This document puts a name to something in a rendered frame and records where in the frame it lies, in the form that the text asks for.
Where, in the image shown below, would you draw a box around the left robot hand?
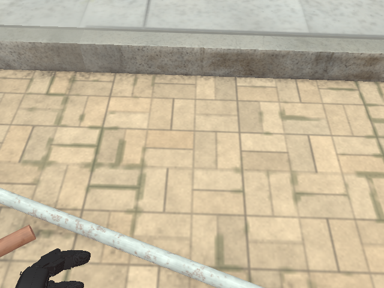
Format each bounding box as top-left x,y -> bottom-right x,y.
15,248 -> 91,288

